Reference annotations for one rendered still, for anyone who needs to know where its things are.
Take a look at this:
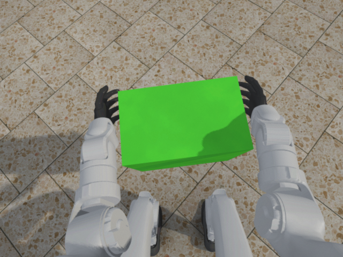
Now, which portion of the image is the right robot upper arm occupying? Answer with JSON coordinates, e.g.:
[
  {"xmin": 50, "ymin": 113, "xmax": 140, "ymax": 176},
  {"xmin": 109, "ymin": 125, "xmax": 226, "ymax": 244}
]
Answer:
[{"xmin": 254, "ymin": 192, "xmax": 343, "ymax": 257}]

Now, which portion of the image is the left robot foot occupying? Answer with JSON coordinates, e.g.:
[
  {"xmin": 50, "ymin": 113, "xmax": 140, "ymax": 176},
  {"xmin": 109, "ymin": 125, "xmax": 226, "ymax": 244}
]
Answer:
[{"xmin": 150, "ymin": 206, "xmax": 162, "ymax": 256}]

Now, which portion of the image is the left robot forearm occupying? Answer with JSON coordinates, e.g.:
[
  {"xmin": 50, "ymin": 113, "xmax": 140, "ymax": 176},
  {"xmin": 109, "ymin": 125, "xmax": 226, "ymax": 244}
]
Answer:
[{"xmin": 65, "ymin": 117, "xmax": 121, "ymax": 251}]

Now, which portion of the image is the right robot hand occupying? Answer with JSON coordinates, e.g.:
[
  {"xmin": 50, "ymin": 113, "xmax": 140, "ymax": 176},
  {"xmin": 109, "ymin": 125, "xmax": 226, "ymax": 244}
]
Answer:
[{"xmin": 238, "ymin": 75, "xmax": 267, "ymax": 118}]

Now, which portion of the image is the left robot hand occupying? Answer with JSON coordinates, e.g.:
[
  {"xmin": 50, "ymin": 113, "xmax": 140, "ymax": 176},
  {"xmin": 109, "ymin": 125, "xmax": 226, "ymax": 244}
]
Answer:
[{"xmin": 94, "ymin": 85, "xmax": 120, "ymax": 124}]

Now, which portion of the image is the right robot forearm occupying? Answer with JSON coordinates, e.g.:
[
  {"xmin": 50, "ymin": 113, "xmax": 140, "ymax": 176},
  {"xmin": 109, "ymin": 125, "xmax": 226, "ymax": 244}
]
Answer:
[{"xmin": 250, "ymin": 104, "xmax": 325, "ymax": 234}]

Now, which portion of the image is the left robot upper arm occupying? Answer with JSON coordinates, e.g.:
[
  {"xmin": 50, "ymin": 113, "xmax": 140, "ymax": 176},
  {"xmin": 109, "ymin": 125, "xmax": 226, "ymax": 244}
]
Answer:
[{"xmin": 55, "ymin": 206, "xmax": 132, "ymax": 257}]

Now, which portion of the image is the right robot shin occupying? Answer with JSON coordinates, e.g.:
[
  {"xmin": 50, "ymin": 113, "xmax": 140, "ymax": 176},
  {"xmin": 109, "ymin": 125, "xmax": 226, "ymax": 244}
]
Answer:
[{"xmin": 207, "ymin": 189, "xmax": 235, "ymax": 240}]

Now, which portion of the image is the carton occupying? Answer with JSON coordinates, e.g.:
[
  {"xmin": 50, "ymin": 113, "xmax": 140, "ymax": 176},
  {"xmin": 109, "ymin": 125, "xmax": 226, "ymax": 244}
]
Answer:
[{"xmin": 118, "ymin": 76, "xmax": 253, "ymax": 171}]

